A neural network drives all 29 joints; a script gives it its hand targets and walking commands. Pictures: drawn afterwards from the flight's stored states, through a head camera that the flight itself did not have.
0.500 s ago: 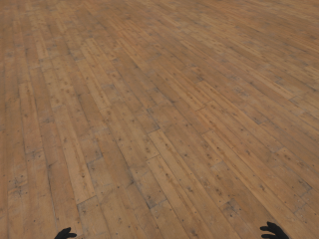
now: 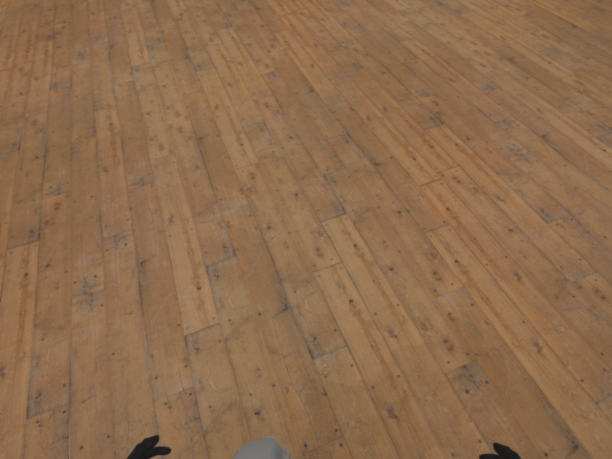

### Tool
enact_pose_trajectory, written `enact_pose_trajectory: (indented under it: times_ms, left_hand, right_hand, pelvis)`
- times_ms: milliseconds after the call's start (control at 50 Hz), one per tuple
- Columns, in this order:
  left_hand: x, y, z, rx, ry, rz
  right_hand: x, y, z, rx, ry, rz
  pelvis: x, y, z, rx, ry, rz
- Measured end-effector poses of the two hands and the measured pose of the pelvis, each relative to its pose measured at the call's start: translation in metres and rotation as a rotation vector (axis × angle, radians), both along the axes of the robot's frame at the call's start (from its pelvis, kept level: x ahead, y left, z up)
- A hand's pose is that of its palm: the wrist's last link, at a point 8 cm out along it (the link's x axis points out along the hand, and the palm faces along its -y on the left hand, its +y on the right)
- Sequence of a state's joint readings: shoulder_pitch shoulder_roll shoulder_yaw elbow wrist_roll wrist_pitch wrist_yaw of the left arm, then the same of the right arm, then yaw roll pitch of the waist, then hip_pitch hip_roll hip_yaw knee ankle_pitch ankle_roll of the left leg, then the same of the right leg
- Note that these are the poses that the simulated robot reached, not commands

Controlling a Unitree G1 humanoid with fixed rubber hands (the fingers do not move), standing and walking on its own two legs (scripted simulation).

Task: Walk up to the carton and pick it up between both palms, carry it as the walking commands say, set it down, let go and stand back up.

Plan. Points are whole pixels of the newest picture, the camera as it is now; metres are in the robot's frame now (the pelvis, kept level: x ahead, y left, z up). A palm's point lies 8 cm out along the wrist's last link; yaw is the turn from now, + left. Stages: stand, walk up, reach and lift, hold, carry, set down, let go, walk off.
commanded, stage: walk up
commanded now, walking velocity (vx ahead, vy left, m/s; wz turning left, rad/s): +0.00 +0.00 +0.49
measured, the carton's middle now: out of the picture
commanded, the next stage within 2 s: none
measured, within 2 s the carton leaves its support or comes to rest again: neither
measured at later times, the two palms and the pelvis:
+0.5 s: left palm out of the picture +0.02 +0.30 -0.12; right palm out of the picture +0.13 -0.19 -0.10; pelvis -0.03 +0.03 +0.00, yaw +14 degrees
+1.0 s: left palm out of the picture -0.08 +0.27 -0.10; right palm out of the picture +0.15 -0.18 -0.11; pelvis -0.06 -0.01 +0.01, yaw +31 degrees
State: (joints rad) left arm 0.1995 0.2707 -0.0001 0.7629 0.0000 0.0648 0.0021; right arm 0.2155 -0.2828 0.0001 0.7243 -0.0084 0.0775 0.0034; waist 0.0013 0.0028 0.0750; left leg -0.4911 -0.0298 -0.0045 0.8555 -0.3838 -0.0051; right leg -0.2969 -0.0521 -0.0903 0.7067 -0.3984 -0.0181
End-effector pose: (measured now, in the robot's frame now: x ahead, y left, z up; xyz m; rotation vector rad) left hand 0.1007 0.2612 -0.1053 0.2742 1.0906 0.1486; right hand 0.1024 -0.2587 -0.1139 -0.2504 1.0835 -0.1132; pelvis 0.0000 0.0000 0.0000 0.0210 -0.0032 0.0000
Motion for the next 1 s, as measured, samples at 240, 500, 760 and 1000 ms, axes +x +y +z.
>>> enact_pose_trajectory:
  times_ms: [240,500,760,1000]
  left_hand:
    - [-0.073,0.017,-0.008,-0.044,0.033,0.219]
    - [-0.077,0.041,-0.013,-0.07,-0.039,0.235]
    - [-0.105,0.011,0.016,0.014,-0.07,0.328]
    - [-0.185,0.004,0.001,-0.034,-0.027,0.536]
  right_hand:
    - [0.035,0.036,0.007,-0.018,0.035,0.205]
    - [0.031,0.065,0.017,-0.048,-0.019,0.253]
    - [0.028,0.046,-0.006,0.031,0.035,0.349]
    - [0.048,0.077,0.003,-0.013,0.054,0.538]
  pelvis:
    - [-0.013,0.013,0.004,-0.031,0.036,0.212]
    - [-0.028,0.035,0.002,-0.055,-0.023,0.242]
    - [-0.04,-0.008,0.005,0.016,-0.013,0.342]
    - [-0.058,-0.006,0.007,-0.025,0.008,0.541]
